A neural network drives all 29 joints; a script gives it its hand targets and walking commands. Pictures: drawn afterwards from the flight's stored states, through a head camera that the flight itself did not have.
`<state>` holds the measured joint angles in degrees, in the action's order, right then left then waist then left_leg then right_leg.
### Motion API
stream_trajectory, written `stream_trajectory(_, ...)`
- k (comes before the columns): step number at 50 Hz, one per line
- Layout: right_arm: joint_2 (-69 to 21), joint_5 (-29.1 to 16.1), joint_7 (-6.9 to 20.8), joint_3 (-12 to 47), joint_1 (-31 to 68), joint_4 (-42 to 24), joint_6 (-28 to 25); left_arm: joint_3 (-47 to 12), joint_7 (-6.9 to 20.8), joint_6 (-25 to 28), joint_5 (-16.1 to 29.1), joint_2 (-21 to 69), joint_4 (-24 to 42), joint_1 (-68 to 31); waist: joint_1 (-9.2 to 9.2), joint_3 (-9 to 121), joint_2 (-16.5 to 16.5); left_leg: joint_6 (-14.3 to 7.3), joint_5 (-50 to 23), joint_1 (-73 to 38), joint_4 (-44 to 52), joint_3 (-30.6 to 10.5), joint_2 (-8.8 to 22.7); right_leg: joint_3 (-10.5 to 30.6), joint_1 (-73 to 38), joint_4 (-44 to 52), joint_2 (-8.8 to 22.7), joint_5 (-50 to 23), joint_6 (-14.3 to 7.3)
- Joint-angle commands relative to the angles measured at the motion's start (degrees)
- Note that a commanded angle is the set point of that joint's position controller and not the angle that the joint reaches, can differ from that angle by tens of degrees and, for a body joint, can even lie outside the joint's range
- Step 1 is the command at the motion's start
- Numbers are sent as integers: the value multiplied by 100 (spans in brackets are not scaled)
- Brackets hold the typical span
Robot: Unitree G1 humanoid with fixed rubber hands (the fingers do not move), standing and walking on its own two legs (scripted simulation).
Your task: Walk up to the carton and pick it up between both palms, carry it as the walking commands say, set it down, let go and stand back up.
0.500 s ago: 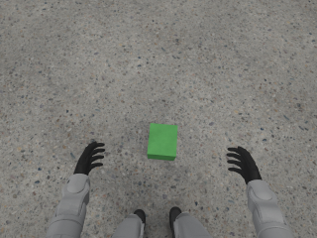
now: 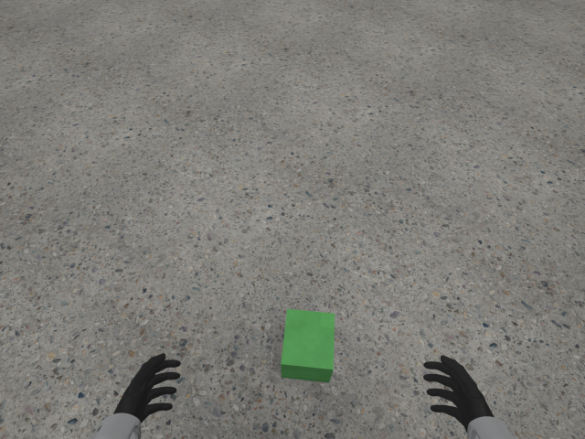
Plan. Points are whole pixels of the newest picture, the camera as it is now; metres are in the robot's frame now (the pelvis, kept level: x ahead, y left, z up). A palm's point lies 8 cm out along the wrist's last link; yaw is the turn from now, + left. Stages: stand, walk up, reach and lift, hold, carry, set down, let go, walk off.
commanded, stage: let go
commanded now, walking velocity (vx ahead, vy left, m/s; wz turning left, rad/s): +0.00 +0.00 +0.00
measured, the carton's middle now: (308, 345) +0.48 -0.04 -0.70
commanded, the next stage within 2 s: stand in 0.18 s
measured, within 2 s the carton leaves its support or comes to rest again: neither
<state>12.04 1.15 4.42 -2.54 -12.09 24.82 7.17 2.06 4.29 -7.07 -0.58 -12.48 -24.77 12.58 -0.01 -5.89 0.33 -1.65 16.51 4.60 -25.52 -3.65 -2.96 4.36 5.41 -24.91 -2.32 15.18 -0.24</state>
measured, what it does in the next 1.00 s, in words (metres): stands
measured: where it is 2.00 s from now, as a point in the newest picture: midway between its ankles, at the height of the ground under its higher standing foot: outside the picture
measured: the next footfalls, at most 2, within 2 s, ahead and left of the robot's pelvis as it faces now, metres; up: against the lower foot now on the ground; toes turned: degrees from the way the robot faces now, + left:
none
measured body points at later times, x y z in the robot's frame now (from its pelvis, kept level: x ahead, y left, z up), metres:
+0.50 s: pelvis +0.01 -0.01 +0.00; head +0.02 -0.01 +0.45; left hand +0.14 +0.29 -0.10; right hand +0.16 -0.29 -0.10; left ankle -0.03 +0.10 -0.74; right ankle -0.01 -0.12 -0.74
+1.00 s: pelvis +0.01 -0.01 +0.00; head +0.01 -0.01 +0.45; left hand +0.12 +0.29 -0.10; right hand +0.15 -0.30 -0.10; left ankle -0.03 +0.10 -0.74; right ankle -0.01 -0.12 -0.74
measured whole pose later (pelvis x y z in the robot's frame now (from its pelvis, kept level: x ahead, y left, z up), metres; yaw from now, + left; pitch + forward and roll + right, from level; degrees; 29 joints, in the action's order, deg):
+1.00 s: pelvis +0.01 -0.01 +0.00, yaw +1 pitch -1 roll +0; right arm 20.5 1.4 -1.9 -0.5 -8.6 49.4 0.0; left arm 1.3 -1.5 -0.4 -1.7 -19.9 -50.9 8.3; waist 0.7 -0.9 0.5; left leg -1.0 15.7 6.0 -23.2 -5.1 -2.6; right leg 3.0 6.6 -22.9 -2.4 14.8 -1.1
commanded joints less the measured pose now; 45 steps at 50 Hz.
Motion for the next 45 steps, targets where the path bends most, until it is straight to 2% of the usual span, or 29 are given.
stream_trajectory(1, 642, 17, -10, -207, 126, -557, 22, 172, -25, -28, -35, -504, 572, -153, -23, 189, 60, 269, -1112, 265, 488, 245, 168, -421, -224, 233, -54, -879, 97)
stream_trajectory(9, 621, 24, -139, -134, 141, -715, 300, 56, -157, 2, 2, -563, 566, -254, -6, 468, 79, 220, -1546, 103, 182, 223, 193, -370, -164, -61, -77, -1101, 96)
stream_trajectory(10, 1253, 28, -439, -273, 409, 36, -32, 295, -429, 199, -103, -1231, -241, -271, 102, 200, 152, 321, -1020, 933, 118, -109, 360, -117, 572, 17, 287, -741, 187)
stream_trajectory(11, 1249, 54, -548, -294, 305, 120, -198, 308, -538, 309, -153, -1314, -333, -137, 58, 268, 92, 279, -793, 709, 129, -190, 412, -3, 612, 58, 359, -580, 151)
stream_trajectory(13, 1189, 102, -579, -235, 306, 339, -379, 261, -560, 443, -172, -1192, -476, -254, 23, 378, 105, 233, -306, 721, 213, -335, 460, 129, 718, 103, 373, -209, 115)
stream_trajectory(14, 1160, 95, -583, -219, 345, 447, -438, 250, -570, 485, -174, -1138, -569, -300, 22, 455, 87, 211, -300, 715, 211, -373, 468, 144, 698, 99, 372, -262, 97)
stream_trajectory(18, 1256, 83, -578, -193, 414, 804, -568, 236, -575, 600, -175, -1203, -912, -372, 6, 895, -26, 197, -1298, 451, 31, -370, 514, 155, 518, 10, 454, -1103, 61)
stream_trajectory(22, 1370, 105, -611, -169, 381, 1108, -638, 227, -615, 646, -167, -1322, -1200, -359, 1, 1003, -22, 179, -1739, 319, 8, -420, 560, 199, 405, 20, 515, -1457, 37)
stream_trajectory(36, 1593, 52, -643, -57, 441, 1767, -741, 160, -621, 722, -122, -1549, -1900, -458, 45, 891, -10, 135, -2166, 220, 182, -533, 644, 302, 86, 188, 625, -1887, -27)
stream_trajectory(45, 1676, 31, -656, -3, 490, 2047, -772, 126, -610, 730, -111, -1598, -2213, -568, 60, 833, -9, 115, -2083, 163, 351, -555, 681, 344, -13, 348, 660, -1814, -53)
